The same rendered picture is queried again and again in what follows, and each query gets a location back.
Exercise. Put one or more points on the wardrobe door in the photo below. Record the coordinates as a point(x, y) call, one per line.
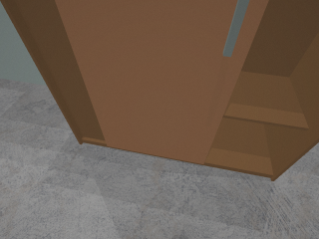
point(46, 26)
point(155, 71)

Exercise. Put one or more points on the handle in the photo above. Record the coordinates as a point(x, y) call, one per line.
point(237, 19)

